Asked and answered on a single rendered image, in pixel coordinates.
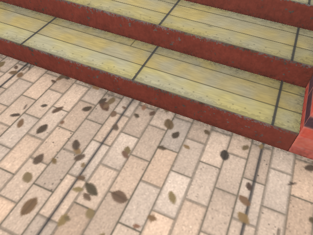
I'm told stairs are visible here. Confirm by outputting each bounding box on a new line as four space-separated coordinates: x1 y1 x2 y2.
0 0 313 151

